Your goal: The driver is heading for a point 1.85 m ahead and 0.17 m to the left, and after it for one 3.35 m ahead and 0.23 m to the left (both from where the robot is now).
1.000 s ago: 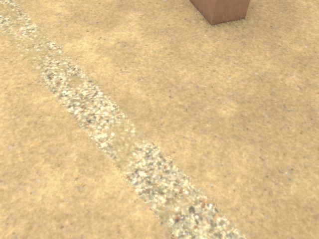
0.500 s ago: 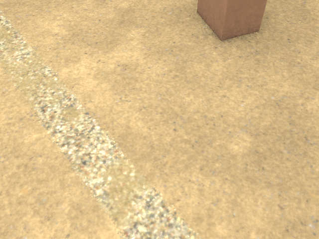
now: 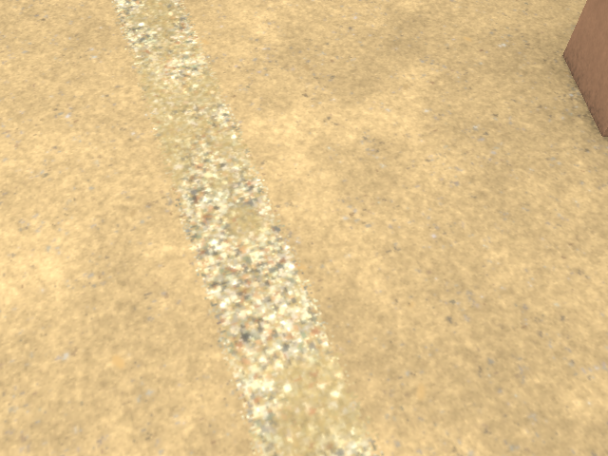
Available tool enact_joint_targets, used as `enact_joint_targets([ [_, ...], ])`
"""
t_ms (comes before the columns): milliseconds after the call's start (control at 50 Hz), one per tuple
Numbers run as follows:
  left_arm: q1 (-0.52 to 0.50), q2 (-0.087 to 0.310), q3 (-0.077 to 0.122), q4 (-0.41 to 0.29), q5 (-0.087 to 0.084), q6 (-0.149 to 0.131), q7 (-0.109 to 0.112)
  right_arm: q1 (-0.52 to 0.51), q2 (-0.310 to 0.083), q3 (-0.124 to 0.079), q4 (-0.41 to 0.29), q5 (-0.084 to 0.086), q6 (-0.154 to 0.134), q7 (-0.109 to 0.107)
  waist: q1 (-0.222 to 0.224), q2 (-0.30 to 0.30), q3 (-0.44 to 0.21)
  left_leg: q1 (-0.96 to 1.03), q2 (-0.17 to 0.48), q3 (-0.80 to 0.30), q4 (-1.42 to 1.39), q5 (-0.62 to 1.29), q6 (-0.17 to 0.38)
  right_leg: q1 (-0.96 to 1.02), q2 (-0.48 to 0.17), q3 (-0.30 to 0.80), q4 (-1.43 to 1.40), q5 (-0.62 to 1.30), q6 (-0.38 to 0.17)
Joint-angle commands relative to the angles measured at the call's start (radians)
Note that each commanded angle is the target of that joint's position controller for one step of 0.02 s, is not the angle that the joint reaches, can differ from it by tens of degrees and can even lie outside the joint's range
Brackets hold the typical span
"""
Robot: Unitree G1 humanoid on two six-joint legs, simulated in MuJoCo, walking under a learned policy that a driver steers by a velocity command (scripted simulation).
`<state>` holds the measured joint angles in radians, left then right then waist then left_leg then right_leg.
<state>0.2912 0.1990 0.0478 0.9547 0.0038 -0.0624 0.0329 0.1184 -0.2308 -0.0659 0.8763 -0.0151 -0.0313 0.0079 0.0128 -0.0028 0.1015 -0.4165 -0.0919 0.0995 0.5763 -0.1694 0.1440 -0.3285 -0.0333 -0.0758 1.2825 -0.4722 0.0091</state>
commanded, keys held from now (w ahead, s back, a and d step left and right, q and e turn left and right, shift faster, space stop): q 0.24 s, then no key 0.76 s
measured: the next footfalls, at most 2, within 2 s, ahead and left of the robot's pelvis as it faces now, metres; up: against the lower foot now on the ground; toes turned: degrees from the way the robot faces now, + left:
right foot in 0.54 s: +0.14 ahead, -0.14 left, +0.00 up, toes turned +15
left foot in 0.82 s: +0.06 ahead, +0.06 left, +0.00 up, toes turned +10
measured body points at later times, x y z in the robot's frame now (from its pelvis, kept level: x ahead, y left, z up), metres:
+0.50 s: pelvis +0.07 -0.04 +0.02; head +0.10 -0.04 +0.47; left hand +0.14 +0.24 -0.10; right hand +0.21 -0.29 -0.11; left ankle +0.09 +0.04 -0.72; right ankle +0.10 -0.16 -0.71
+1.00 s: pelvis +0.07 -0.06 +0.02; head +0.07 -0.05 +0.47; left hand +0.08 +0.21 -0.12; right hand +0.18 -0.30 -0.12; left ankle +0.02 +0.06 -0.72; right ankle +0.10 -0.15 -0.72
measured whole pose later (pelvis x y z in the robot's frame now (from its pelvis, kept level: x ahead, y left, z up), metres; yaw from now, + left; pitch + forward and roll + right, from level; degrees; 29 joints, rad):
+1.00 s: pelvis +0.07 -0.06 +0.02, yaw +14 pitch -2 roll +0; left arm 0.20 0.24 0.02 0.97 0.01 0.01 0.02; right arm 0.21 -0.23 -0.02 1.04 -0.01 0.02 -0.03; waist 0.00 -0.01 0.05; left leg -0.10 -0.02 -0.07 0.38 -0.24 0.00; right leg -0.15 0.03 0.01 0.39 -0.20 -0.03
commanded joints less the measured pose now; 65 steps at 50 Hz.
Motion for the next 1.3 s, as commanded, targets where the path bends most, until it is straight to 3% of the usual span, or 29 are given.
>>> enact_joint_targets([
  [20, 0.022, 0.114, 0.025, -0.089, 0.029, 0.009, -0.001, 0.107, -0.11, -0.03, -0.032, 0.027, 0.014, -0.024, -0.014, -0.023, -0.149, 0.298, 0.321, -0.367, -0.241, 0.71, 0.193, -0.245, -0.048, 0.104, 0.011, 0.069, 0.019],
  [40, 0.044, 0.103, 0.025, -0.086, 0.037, 0.032, -0.001, 0.102, -0.101, -0.025, -0.034, 0.022, 0.012, -0.023, 0.003, -0.015, -0.154, 0.246, 0.293, -0.339, -0.25, 0.698, 0.171, -0.196, -0.047, 0.104, -0.029, 0.075, 0.026],
  [100, 0.047, 0.081, 0.02, -0.104, 0.029, 0.067, -0.002, 0.113, -0.153, -0.036, -0.045, 0.004, -0.001, -0.015, 0.021, 0.008, -0.191, 0.206, 0.247, -0.312, -0.244, 0.715, 0.142, -0.171, -0.03, 0.095, -0.118, 0.115, 0.041],
  [220, -0.111, 0.128, 0.029, -0.174, 0.027, 0.096, 0.002, 0.162, -0.181, -0.047, -0.071, 0.005, 0.028, -0.02, -0.032, 0.078, -0.18, 0.233, 0.221, -0.423, -0.285, 0.278, 0.083, -0.268, -0.029, 0.129, -0.249, 0.183, 0.061],
  [300, -0.149, 0.13, 0.026, -0.192, 0.02, 0.098, 0.008, 0.186, -0.173, -0.045, -0.079, -0.002, 0.037, -0.023, -0.053, 0.095, -0.159, 0.278, 0.236, -0.481, -0.294, 0.153, 0.085, -0.279, -0.019, 0.143, -0.337, 0.167, 0.052],
  [400, -0.145, 0.124, 0.016, -0.2, 0.005, 0.09, 0.01, 0.187, -0.165, -0.036, -0.08, -0.016, 0.043, -0.022, -0.06, 0.109, -0.153, 0.267, 0.242, -0.492, -0.255, 0.248, 0.096, -0.146, 0.02, 0.122, -0.468, 0.085, 0.015],
  [460, -0.102, 0.123, 0.011, -0.194, -0.006, 0.084, 0.014, 0.162, -0.166, -0.029, -0.078, -0.016, 0.05, -0.022, -0.044, 0.115, -0.151, 0.252, 0.243, -0.511, -0.218, 0.336, 0.083, -0.023, 0.05, 0.102, -0.615, 0.053, -0.013],
  [500, -0.031, 0.106, 0.003, -0.171, -0.004, 0.074, 0.018, 0.131, -0.156, -0.02, -0.075, -0.001, 0.057, -0.028, 0.003, 0.092, -0.143, 0.209, 0.209, -0.501, -0.173, 0.314, 0.032, 0.128, 0.055, 0.089, -0.886, 0.203, -0.033],
  [520, -0.025, 0.129, 0.005, -0.168, 0.008, 0.063, 0.022, 0.138, -0.131, -0.01, -0.078, 0.005, 0.055, -0.031, -0.004, 0.044, -0.14, 0.15, 0.17, -0.484, -0.138, 0.19, -0.02, 0.215, -0.012, 0.162, -1.0, 0.29, -0.047],
  [540, -0.051, 0.186, 0.007, -0.188, 0.029, 0.055, 0.027, 0.193, -0.059, 0.01, -0.084, 0.008, 0.049, -0.03, -0.048, -0.152, -0.173, 0.081, 0.071, -0.365, 0.009, -0.106, -0.074, 0.292, -0.236, 0.391, -1.072, 0.41, -0.095],
  [560, -0.12, 0.214, 0.005, -0.202, 0.026, 0.056, 0.017, 0.175, -0.104, -0.002, -0.08, 0.014, 0.053, -0.036, -0.053, -0.203, -0.113, 0.045, -0.041, -0.229, 0.061, -0.341, -0.097, 0.168, -0.343, 0.479, -1.036, 0.683, -0.224],
  [580, -0.113, 0.179, 0.0, -0.197, 0.021, 0.049, 0.009, 0.164, -0.138, -0.009, -0.064, 0.001, 0.059, -0.037, -0.036, -0.146, -0.117, 0.099, 0.0, -0.226, 0.182, -0.372, -0.112, 0.126, -0.339, 0.455, -1.028, 0.728, -0.277],
  [600, -0.135, 0.145, -0.012, -0.191, 0.014, 0.043, 0.004, 0.153, -0.134, -0.011, -0.052, 0.006, 0.061, -0.032, -0.046, -0.112, -0.106, 0.114, 0.01, -0.229, 0.212, -0.328, -0.123, 0.117, -0.281, 0.386, -1.026, 0.714, -0.259],
  [620, -0.153, 0.138, -0.017, -0.187, 0.015, 0.043, 0.004, 0.153, -0.125, -0.011, -0.04, 0.009, 0.065, -0.029, -0.057, -0.11, -0.097, 0.127, 0.015, -0.222, 0.215, -0.293, -0.138, 0.119, -0.221, 0.316, -1.015, 0.704, -0.222],
  [680, -0.12, 0.15, -0.018, -0.155, 0.012, 0.043, 0.006, 0.15, -0.095, 0.003, -0.008, 0.002, 0.073, -0.023, -0.043, -0.145, -0.114, 0.139, 0.03, -0.171, 0.12, -0.26, -0.169, 0.212, -0.146, 0.23, -0.953, 0.831, -0.18],
  [740, -0.066, 0.164, -0.014, -0.115, 0.013, 0.048, 0.004, 0.111, -0.079, 0.015, 0.012, 0.018, 0.073, -0.035, -0.009, -0.146, -0.135, 0.18, 0.043, -0.137, -0.047, -0.212, -0.171, 0.279, -0.15, 0.251, -0.91, 0.88, -0.179],
  [780, -0.078, 0.176, -0.009, -0.099, 0.009, 0.053, 0.003, 0.13, -0.078, 0.02, 0.041, 0.018, 0.068, -0.041, -0.03, -0.132, -0.138, 0.275, 0.062, -0.135, -0.229, -0.023, -0.162, 0.257, -0.134, 0.252, -0.893, 0.827, -0.144],
  [820, -0.07, 0.162, -0.01, -0.096, 0.006, 0.049, -0.002, 0.124, -0.129, 0.016, 0.056, -0.001, 0.056, -0.046, -0.014, -0.081, -0.158, 0.406, 0.147, -0.229, -0.244, 0.162, -0.147, 0.166, -0.106, 0.257, -0.908, 0.617, -0.087],
  [840, -0.039, 0.155, -0.007, -0.087, 0.0, 0.048, -0.008, 0.106, -0.159, 0.01, 0.072, 0.003, 0.053, -0.044, 0.022, -0.003, -0.124, 0.382, 0.17, -0.239, -0.186, 0.223, -0.126, 0.14, -0.057, 0.218, -0.944, 0.507, -0.075],
  [860, -0.056, 0.142, -0.011, -0.065, 0.0, 0.052, -0.005, 0.099, -0.123, 0.017, 0.086, 0.011, 0.051, -0.037, -0.002, 0.027, -0.102, 0.323, 0.163, -0.238, -0.198, 0.167, -0.116, 0.171, -0.037, 0.193, -0.956, 0.432, -0.068],
  [880, -0.075, 0.144, -0.01, -0.055, 0.003, 0.057, -0.002, 0.101, -0.098, 0.025, 0.098, 0.009, 0.046, -0.036, -0.014, 0.029, -0.077, 0.291, 0.16, -0.242, -0.224, 0.129, -0.116, 0.185, -0.034, 0.188, -0.945, 0.41, -0.063],
  [940, -0.079, 0.145, -0.007, -0.032, 0.008, 0.064, -0.006, 0.107, -0.106, 0.03, 0.134, 0.006, 0.04, -0.045, -0.009, 0.05, -0.07, 0.274, 0.158, -0.247, -0.254, 0.109, -0.113, 0.203, -0.043, 0.189, -0.939, 0.426, -0.067],
  [1120, -0.054, 0.127, -0.018, 0.059, 0.007, 0.069, -0.007, 0.117, -0.095, 0.047, 0.201, 0.006, 0.032, -0.047, -0.005, 0.015, -0.039, 0.241, 0.163, -0.258, -0.289, 0.006, -0.1, 0.186, -0.037, 0.188, -0.967, 0.33, -0.05],
  [1140, -0.044, 0.125, -0.02, 0.068, 0.008, 0.069, -0.008, 0.131, -0.095, 0.047, 0.209, 0.005, 0.032, -0.046, -0.007, 0.017, -0.061, 0.244, 0.156, -0.259, -0.301, -0.096, -0.093, 0.19, -0.024, 0.18, -0.965, 0.242, -0.051],
  [1180, -0.042, 0.142, -0.012, 0.067, 0.014, 0.076, -0.012, 0.152, -0.133, 0.031, 0.21, 0.004, 0.042, -0.045, -0.015, 0.045, -0.035, 0.204, 0.14, -0.282, -0.299, -0.425, -0.052, 0.119, 0.028, 0.145, -0.893, -0.032, -0.07],
  [1220, -0.078, 0.12, -0.015, 0.045, 0.023, 0.077, -0.021, 0.197, -0.145, 0.022, 0.212, 0.001, 0.048, -0.04, -0.043, 0.089, 0.046, 0.186, 0.198, -0.392, -0.357, -0.645, 0.005, -0.029, 0.06, 0.123, -0.797, -0.131, -0.079],
  [1240, -0.095, 0.087, -0.022, 0.032, 0.027, 0.07, -0.026, 0.231, -0.154, 0.015, 0.221, 0.0, 0.047, -0.04, -0.055, 0.145, 0.056, 0.216, 0.263, -0.484, -0.415, -0.683, 0.04, -0.077, 0.08, 0.072, -0.7, -0.048, -0.069],
  [1260, -0.098, 0.072, -0.026, 0.023, 0.034, 0.06, -0.03, 0.236, -0.16, 0.007, 0.224, -0.002, 0.043, -0.04, -0.055, 0.178, 0.063, 0.219, 0.333, -0.556, -0.455, -0.658, 0.074, -0.091, 0.06, 0.041, -0.612, 0.052, -0.065],
  [1300, -0.088, 0.105, -0.016, 0.013, 0.03, 0.039, -0.037, 0.209, -0.155, 0.001, 0.211, -0.006, 0.03, -0.034, -0.034, 0.143, 0.038, 0.224, 0.356, -0.553, -0.468, -0.548, 0.087, -0.095, 0.022, 0.059, -0.555, 0.042, -0.071],
])
Velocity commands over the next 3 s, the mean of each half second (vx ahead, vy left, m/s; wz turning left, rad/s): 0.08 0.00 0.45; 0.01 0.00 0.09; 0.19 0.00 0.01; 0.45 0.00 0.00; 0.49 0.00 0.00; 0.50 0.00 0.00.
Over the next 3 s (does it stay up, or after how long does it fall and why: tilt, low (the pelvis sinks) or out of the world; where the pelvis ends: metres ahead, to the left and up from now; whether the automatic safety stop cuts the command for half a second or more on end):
stays up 0.93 0.16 0.00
